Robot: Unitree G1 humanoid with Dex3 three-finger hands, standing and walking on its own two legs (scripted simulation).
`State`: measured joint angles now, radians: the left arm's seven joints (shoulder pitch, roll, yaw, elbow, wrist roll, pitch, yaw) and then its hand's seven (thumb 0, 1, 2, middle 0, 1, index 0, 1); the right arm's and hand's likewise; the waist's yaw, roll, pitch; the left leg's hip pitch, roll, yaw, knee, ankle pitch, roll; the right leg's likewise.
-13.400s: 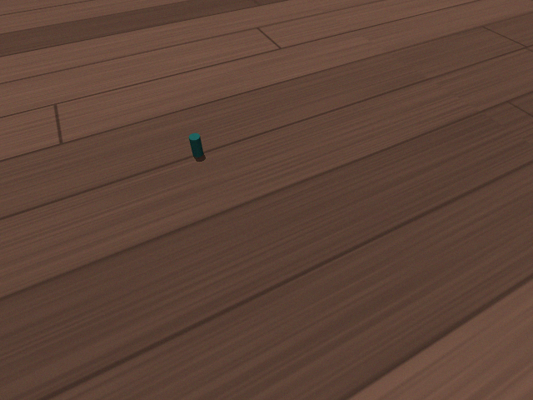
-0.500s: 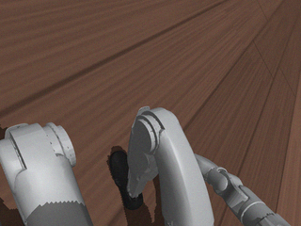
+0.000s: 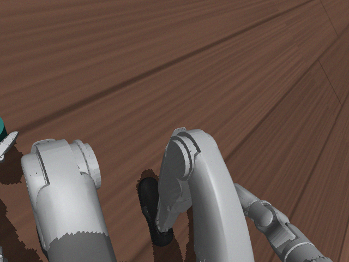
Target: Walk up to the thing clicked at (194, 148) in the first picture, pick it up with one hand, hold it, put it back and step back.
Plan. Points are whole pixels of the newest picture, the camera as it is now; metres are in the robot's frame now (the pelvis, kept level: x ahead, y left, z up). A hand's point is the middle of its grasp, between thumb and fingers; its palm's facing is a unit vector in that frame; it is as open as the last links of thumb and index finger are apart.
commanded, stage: settle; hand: left
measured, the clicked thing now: out of the picture +0.36 +0.29 -0.19
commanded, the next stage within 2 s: lift in 1.52 s
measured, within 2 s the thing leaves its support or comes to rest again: neither
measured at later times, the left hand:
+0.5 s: hand out of the picture +0.35 +0.30 -0.04, palm faces +0.31 -0.95 -0.07, open 9.0 cm
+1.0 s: hand out of the picture +0.36 +0.28 +0.03, palm faces +0.29 -0.95 -0.07, open 9.0 cm
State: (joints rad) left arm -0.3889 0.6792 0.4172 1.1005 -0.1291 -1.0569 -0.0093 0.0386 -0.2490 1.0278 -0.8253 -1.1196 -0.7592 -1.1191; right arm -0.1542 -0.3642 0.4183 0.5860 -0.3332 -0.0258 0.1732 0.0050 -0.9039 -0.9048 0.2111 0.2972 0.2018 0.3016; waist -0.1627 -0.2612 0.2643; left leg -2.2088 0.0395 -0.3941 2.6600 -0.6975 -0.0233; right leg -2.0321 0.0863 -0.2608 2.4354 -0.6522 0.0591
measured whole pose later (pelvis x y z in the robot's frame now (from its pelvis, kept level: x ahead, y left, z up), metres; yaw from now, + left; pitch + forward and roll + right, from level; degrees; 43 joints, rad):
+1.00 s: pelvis +0.03 -0.02 +0.07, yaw +9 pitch +31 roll -6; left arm -0.35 0.38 0.34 0.62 -0.19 -0.60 -0.21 0.04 -0.28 1.09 -0.84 -1.12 -0.78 -1.12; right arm 0.00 -0.30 0.04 0.66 -0.06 0.02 0.07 0.01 -0.90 -0.90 0.21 0.30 0.20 0.30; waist -0.06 -0.02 -0.08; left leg -2.20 0.06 -0.15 2.35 -0.70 -0.03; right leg -2.12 0.02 -0.09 2.30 -0.73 0.00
